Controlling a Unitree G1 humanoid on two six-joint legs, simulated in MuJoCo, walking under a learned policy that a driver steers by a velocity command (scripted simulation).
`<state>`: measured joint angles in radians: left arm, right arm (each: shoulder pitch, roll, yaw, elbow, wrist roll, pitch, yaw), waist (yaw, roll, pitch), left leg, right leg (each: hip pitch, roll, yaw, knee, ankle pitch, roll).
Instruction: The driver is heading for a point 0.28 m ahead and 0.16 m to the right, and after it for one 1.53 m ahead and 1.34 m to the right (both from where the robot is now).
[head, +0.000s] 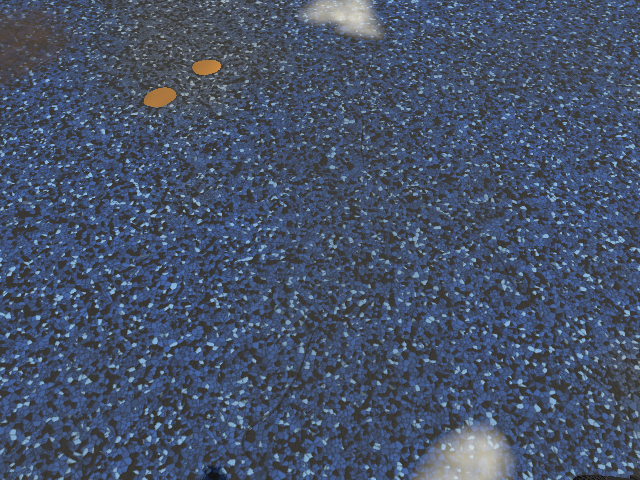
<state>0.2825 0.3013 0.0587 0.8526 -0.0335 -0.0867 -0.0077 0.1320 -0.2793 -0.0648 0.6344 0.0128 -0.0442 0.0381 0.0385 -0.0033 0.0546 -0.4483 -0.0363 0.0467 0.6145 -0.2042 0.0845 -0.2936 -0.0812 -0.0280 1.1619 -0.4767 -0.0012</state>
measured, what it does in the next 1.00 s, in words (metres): walks ahead, turning right: right foot, then left foot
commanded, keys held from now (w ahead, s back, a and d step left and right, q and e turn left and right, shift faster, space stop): w+e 1.00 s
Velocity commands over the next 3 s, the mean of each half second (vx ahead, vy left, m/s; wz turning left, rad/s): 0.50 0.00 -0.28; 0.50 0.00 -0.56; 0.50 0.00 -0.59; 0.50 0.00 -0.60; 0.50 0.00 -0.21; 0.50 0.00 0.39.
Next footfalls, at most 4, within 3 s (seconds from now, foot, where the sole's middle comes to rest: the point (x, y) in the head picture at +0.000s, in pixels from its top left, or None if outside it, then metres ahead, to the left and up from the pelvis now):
0.48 right None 0.41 -0.16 -0.76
0.94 left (366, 344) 0.74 -0.06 -0.76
1.46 right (535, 332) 0.79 -0.45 -0.76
1.92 left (552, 224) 1.11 -0.55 -0.76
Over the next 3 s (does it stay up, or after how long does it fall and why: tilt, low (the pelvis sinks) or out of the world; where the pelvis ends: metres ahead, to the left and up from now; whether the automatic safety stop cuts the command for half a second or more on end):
stays up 1.14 -0.98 -0.01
